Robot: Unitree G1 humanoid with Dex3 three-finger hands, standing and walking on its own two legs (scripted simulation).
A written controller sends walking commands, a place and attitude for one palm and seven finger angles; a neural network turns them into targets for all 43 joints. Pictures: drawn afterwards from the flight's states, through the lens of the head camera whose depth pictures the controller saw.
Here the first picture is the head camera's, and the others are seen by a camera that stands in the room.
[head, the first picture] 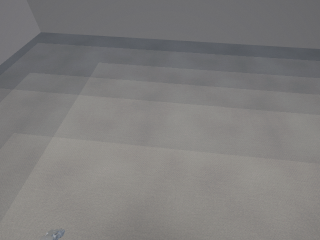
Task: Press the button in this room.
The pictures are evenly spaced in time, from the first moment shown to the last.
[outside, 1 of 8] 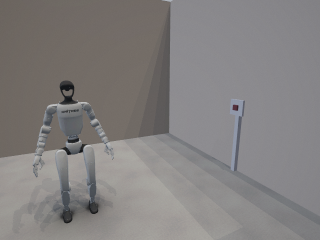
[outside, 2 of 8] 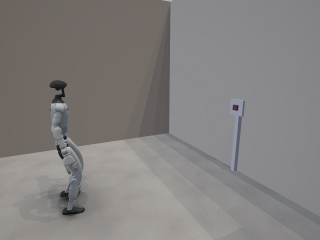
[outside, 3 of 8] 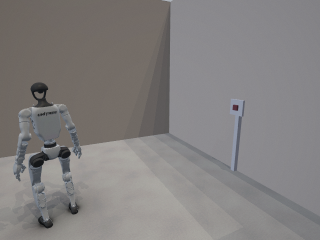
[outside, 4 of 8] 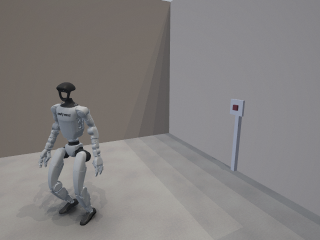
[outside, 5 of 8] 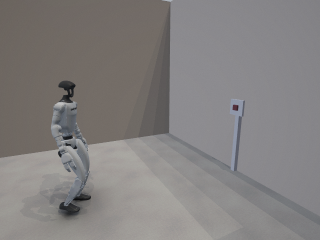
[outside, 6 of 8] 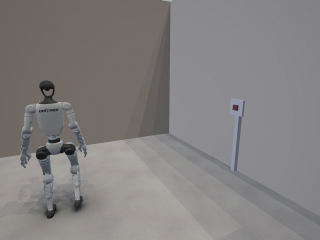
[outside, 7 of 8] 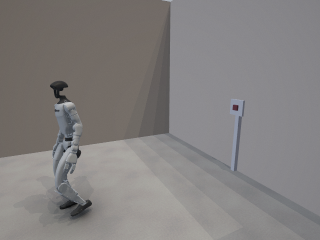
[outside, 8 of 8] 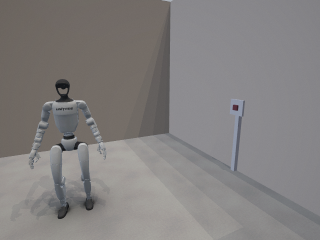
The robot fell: no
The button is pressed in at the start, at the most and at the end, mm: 0 0 0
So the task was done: no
